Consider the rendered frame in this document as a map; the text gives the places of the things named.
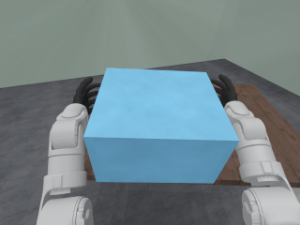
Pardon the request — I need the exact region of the left robot forearm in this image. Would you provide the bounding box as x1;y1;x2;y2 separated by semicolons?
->
36;103;89;225

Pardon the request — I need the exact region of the robot left hand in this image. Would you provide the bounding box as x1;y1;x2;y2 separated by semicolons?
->
72;77;101;115

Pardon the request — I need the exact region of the robot right upper arm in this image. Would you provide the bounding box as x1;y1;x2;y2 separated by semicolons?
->
242;187;300;225

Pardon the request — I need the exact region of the right robot forearm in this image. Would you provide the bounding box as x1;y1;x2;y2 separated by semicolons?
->
224;100;300;207

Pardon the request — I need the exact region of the robot left upper arm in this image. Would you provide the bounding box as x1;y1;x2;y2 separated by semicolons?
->
37;196;94;225

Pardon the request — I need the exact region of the carton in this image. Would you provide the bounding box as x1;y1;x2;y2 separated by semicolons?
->
83;67;239;184

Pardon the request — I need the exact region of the robot right hand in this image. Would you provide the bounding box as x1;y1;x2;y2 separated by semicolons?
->
210;74;237;108

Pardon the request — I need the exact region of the table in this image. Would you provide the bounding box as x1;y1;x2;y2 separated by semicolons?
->
84;83;300;203

